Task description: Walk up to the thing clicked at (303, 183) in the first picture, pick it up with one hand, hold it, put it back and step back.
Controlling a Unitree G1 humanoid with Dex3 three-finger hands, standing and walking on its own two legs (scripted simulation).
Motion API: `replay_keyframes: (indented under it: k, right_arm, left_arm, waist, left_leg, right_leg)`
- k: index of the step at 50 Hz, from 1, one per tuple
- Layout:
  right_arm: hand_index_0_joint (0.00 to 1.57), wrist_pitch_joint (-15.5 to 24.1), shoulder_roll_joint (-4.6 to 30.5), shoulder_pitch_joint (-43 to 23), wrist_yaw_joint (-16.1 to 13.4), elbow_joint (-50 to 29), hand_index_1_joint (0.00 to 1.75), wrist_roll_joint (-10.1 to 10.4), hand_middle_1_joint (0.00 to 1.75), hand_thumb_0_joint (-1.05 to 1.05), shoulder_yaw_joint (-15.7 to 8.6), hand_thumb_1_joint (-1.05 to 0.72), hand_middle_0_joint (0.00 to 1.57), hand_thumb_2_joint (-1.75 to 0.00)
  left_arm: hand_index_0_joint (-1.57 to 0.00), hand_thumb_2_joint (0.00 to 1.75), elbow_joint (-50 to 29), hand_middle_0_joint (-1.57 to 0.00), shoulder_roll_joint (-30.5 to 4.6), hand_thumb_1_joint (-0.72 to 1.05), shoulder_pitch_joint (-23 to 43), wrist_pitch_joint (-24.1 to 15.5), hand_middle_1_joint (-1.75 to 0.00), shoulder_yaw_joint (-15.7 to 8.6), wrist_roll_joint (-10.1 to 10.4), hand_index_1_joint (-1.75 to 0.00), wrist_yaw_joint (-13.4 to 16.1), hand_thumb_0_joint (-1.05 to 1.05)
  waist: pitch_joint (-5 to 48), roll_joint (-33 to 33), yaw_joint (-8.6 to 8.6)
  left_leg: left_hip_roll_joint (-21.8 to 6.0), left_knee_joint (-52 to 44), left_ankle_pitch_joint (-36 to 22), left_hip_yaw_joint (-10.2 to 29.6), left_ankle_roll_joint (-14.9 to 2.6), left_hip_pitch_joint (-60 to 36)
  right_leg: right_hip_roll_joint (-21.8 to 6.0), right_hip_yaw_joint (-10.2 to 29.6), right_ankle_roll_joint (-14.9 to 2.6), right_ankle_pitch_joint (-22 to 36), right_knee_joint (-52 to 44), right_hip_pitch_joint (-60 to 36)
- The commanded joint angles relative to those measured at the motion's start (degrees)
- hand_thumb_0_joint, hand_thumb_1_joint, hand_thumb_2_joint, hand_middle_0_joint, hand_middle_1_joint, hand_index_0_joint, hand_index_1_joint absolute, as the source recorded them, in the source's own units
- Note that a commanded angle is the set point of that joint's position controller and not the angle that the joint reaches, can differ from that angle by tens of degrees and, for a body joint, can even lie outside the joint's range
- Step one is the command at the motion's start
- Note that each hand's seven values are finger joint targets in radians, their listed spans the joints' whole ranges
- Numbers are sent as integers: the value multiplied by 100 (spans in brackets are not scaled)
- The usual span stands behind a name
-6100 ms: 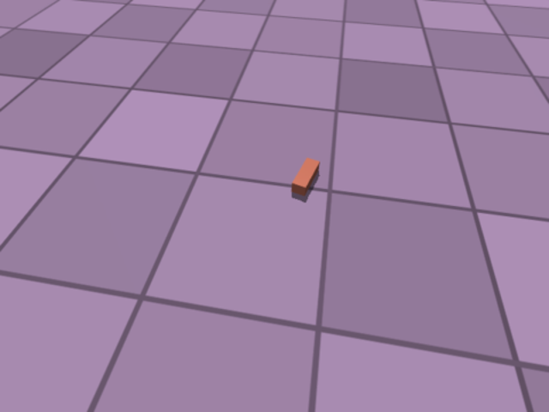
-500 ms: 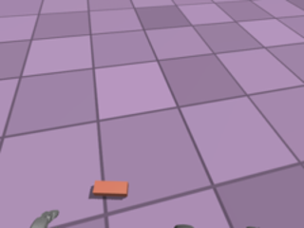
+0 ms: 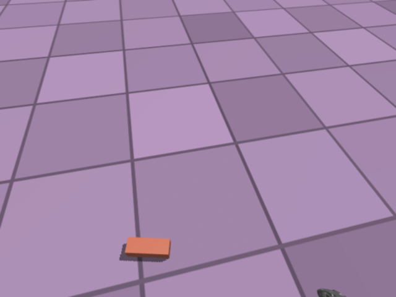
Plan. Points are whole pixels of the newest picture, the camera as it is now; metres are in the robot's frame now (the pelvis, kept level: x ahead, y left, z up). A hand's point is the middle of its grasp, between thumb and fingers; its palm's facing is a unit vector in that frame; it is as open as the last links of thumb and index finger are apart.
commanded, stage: walk up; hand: left
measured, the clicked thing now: (148, 247) +0.42 +0.23 -0.74
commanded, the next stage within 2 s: none
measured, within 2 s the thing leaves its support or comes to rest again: neither
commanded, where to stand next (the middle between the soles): +0.03 +0.00 m, yaw -2 degrees
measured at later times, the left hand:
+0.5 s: hand out of the picture +0.11 +0.25 -0.16, palm faces -0.03 -0.94 -0.34, open 7.4 cm
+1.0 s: hand out of the picture -0.01 +0.22 -0.15, palm faces -0.03 -0.93 -0.38, open 7.4 cm
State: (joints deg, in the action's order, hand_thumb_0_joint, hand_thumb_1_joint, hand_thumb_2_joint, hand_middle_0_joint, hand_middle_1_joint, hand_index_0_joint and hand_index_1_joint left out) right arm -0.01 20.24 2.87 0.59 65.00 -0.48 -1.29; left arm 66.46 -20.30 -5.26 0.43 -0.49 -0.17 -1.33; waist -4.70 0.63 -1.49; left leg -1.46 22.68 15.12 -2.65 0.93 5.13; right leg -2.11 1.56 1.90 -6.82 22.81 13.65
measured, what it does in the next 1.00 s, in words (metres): steps on the spot: right foot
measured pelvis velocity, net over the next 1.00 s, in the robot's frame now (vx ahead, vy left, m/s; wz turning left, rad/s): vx -0.04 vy -0.04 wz -0.04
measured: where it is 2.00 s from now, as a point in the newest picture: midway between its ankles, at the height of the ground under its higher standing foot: outside the picture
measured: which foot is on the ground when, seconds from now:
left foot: down 0.00-0.84, up 0.86-1.00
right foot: down 0.00-0.64, up 0.66-0.80, down 0.82-1.00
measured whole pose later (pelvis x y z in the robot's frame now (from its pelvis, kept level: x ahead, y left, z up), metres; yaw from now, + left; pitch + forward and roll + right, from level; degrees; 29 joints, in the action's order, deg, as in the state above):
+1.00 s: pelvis -0.04 -0.04 -0.01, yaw -3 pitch -2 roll +0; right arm -1.2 23.2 8.4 0.6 54.3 -1.5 -3.0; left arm 55.9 -19.2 -15.6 -1.1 -2.9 -2.4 -1.3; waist -6.1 -3.0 -2.7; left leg -1.1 51.7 26.9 2.6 -0.8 23.0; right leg 2.0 0.5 -1.9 -18.7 31.4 10.6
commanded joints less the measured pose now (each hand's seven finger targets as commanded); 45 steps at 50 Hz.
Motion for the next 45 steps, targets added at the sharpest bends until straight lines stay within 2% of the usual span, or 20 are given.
replay_keyframes:
  k: [1,19,20,21,24,27,29,31,32,33,34,36,38,39,40,41,42,43,44,45]
  right_arm:
    - [20,90,1331,-255,-74,-390,30,31,30,0,-261,-90,20,-90]
    - [20,81,1285,-3,-67,-370,30,32,30,0,-247,-90,20,-90]
    - [20,-3,1518,-132,-117,-453,30,75,30,0,-312,-90,20,-90]
    - [20,-30,1450,-64,-140,-542,30,119,30,0,-321,-90,20,-90]
    - [20,-73,1412,47,-167,-698,30,130,30,0,-389,-90,20,-90]
    - [20,-144,1447,110,-158,-907,30,117,30,0,-467,-90,20,-90]
    - [20,-190,1510,115,-143,-1042,30,84,30,0,-518,-90,20,-90]
    - [20,-198,1650,-11,-135,-1218,30,31,30,0,-600,-90,20,-90]
    - [20,-179,1828,-60,-134,-1353,30,-20,30,0,-641,-90,20,-90]
    - [20,-146,1994,-56,-148,-1490,30,-78,30,0,-694,-90,20,-90]
    - [20,-121,2073,-162,-190,-1618,30,-127,30,0,-738,-90,20,-90]
    - [20,-63,1928,-327,-248,-1701,30,-142,30,0,-704,-90,20,-90]
    - [20,20,1814,-225,-256,-1696,30,-179,30,0,-650,-90,20,-90]
    - [20,23,1758,-209,-216,-1699,30,-146,30,0,-612,-90,20,-90]
    - [20,2,1555,-19,-176,-1659,30,-146,30,0,-549,-90,20,-90]
    - [20,-20,1203,267,-143,-1658,30,-128,30,0,-426,-90,20,-90]
    - [20,-23,945,420,-119,-1722,30,-123,30,0,-310,-90,20,-90]
    - [20,-41,1229,386,-142,-1725,30,-173,30,0,-396,-90,20,-90]
    - [20,5,1473,216,-170,-1754,30,-189,30,0,-467,-90,20,-90]
    - [20,52,1587,134,-146,-1689,30,-141,30,0,-504,-90,20,-90]
  left_arm:
    - [-20,90,-400,-20,-1225,90,340,-128,-30,-237,-12,-30,101,0]
    - [-20,90,-615,-20,-1203,90,396,-148,-30,-299,-22,-30,151,0]
    - [-20,90,-740,-20,-1499,90,413,-27,-30,-429,-3,-30,161,0]
    - [-20,90,-805,-20,-1479,90,281,33,-30,-451,12,-30,176,0]
    - [-20,90,-1032,-20,-1466,90,290,116,-30,-470,6,-30,180,0]
    - [-20,90,-1299,-20,-1464,90,439,212,-30,-459,-23,-30,145,0]
    - [-20,90,-1454,-20,-1449,90,540,272,-30,-461,-45,-30,110,0]
    - [-20,90,-1508,-20,-1344,90,439,329,-30,-469,-74,-30,73,0]
    - [-20,90,-1562,-20,-1276,90,369,380,-30,-511,-95,-30,65,0]
    - [-20,90,-1653,-20,-1294,90,329,432,-30,-558,-106,-30,66,0]
    - [-20,90,-1706,-20,-1301,90,221,469,-30,-569,-91,-30,63,0]
    - [-20,90,-1694,-20,-1346,90,97,447,-30,-629,-75,-30,8,0]
    - [-20,90,-1671,-20,-1242,90,-188,293,-30,-639,-100,-30,-53,0]
    - [-20,90,-1547,-20,-1161,90,-483,179,-30,-643,-114,-30,-55,0]
    - [-20,90,-1395,-20,-1162,90,-740,73,-30,-677,-139,-30,-10,0]
    - [-20,90,-1387,-20,-1417,90,-855,-48,-30,-719,-213,-30,62,0]
    - [-20,90,-1509,-20,-1673,90,-656,-171,-30,-745,-303,-30,111,0]
    - [-20,90,-1635,-20,-1857,90,-520,-211,-30,-775,-311,-30,139,0]
    - [-20,90,-1644,-20,-2156,90,-565,-224,-30,-833,-286,-30,144,0]
    - [-20,90,-1661,-20,-1945,90,-475,-241,-30,-812,-250,-30,132,0]
  waist:
    - [548,54,108]
    - [780,170,164]
    - [221,187,112]
    - [434,145,90]
    - [895,173,144]
    - [1157,34,213]
    - [1069,-151,243]
    - [1040,-696,228]
    - [966,-1091,223]
    - [835,-1243,261]
    - [684,-1244,166]
    - [520,-899,-8]
    - [692,-690,-122]
    - [839,-616,-200]
    - [923,-143,-260]
    - [803,693,-227]
    - [496,1169,-52]
    - [392,559,-127]
    - [318,787,-207]
    - [18,670,-129]
  left_leg:
    - [-564,-590,-119,445,-297,162]
    - [-571,-448,-707,366,-247,79]
    - [-585,-71,-1731,427,-265,414]
    - [-573,194,-2084,317,-265,368]
    - [-432,627,-2054,220,-325,282]
    - [-425,926,-1407,308,-450,340]
    - [-561,841,-898,485,-592,612]
    - [-1142,306,-926,1049,-964,955]
    - [-1709,-38,-1363,1502,-1349,1262]
    - [-2150,-246,-1693,1884,-1668,1453]
    - [-2367,-293,-1770,1962,-1761,1676]
    - [-2042,183,-1812,1534,-1482,1577]
    - [-1415,776,-1241,965,-960,1004]
    - [-1114,1211,-928,638,-781,822]
    - [-746,1921,-526,372,-604,860]
    - [-422,2711,442,255,-375,1576]
    - [98,3055,1853,144,-142,2893]
    - [2,3196,1894,572,-206,3047]
    - [-98,3246,2042,785,-225,2692]
    - [-191,3319,1686,890,-204,2651]
  right_leg:
    - [-439,447,-244,166,-340,-246]
    - [-503,620,-313,668,-315,-403]
    - [-464,442,-343,2073,187,-82]
    - [-467,330,-409,2496,376,-226]
    - [-529,349,-627,2673,557,-255]
    - [-592,498,-772,1949,731,-18]
    - [-461,440,-743,1141,1001,204]
    - [75,-34,-528,18,2044,167]
    - [379,-218,-370,-1474,2836,254]
    - [419,25,-313,-2415,3604,469]
    - [294,309,-335,-2592,3902,520]
    - [168,417,-406,-2463,3732,561]
    - [49,101,-468,-1950,1984,392]
    - [190,-161,-466,-1501,856,-25]
    - [256,-4,-431,-1120,-92,-543]
    - [-367,1405,-529,-1150,-638,-1047]
    - [-1138,2893,-909,-1106,-706,-1469]
    - [-1571,3035,-1409,-1525,-704,-1192]
    - [-1839,3466,-1683,-1860,-766,-459]
    - [-1598,3028,-1575,-1859,-800,-355]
